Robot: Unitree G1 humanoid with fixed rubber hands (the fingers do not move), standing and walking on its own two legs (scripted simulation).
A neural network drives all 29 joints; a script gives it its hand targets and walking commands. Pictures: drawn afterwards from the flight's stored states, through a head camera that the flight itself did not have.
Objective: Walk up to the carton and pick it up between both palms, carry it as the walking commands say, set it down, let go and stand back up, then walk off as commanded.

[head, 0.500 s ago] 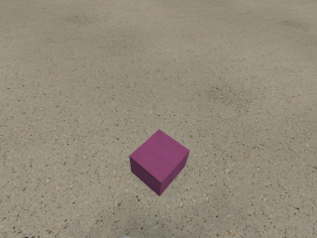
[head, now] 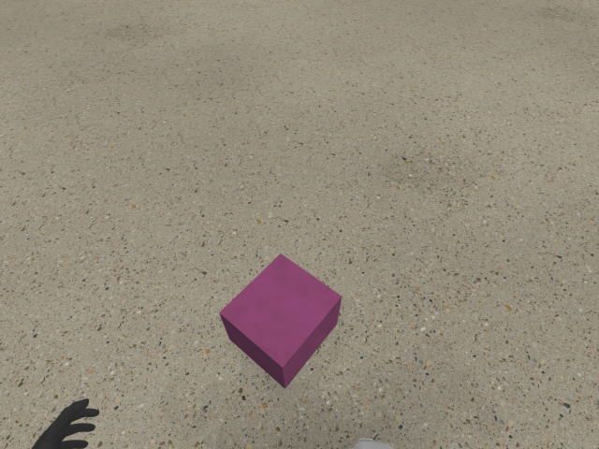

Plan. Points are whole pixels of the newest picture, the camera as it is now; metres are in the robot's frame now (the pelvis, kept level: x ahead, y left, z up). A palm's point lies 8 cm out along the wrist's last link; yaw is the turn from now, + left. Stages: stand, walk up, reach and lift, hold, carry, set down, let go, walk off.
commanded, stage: walk up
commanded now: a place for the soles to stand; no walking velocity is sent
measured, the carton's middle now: (282, 318) +0.58 +0.07 -0.64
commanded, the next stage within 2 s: none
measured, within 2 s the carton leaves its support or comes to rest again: neither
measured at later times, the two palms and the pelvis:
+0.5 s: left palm out of the picture +0.06 +0.40 -0.04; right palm (556, 426) +0.17 -0.31 -0.05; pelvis +0.01 +0.04 +0.02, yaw -2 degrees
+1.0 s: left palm out of the picture +0.25 +0.55 -0.03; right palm out of the picture +0.07 -0.15 -0.09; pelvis +0.08 +0.21 -0.01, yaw -18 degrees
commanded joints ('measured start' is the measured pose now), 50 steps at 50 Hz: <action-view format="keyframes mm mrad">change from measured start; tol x32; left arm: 1 -33 166 28 -16 -3 -12 12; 50 389 382 152 -122 16 -77 144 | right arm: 1 -50 -207 -47 -29 9 -11 5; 50 -63 -234 -153 -400 -63 129 82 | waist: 1 17 -17 -134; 32 -50 -201 -85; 35 -208 414 -81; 50 11 35 -36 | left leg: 1 -4 116 -193 -166 228 112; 18 116 65 -143 -310 220 58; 20 -359 -41 17 149 -281 59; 23 -433 60 -166 348 -53 17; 33 238 -27 17 14 -90 26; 36 158 337 -611 -544 -480 215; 44 -172 195 -155 -264 -228 230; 50 -448 92 -163 564 -93 5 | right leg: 1 141 -57 107 -153 98 -51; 18 211 -119 78 -374 65 -32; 21 467 -422 669 -528 -258 -268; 32 -118 -185 351 -371 -211 -173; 35 -601 162 38 386 -422 -31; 46 468 -71 267 -324 -191 -86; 47 470 -379 814 -466 -275 -209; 50 238 -330 668 -347 -180 -263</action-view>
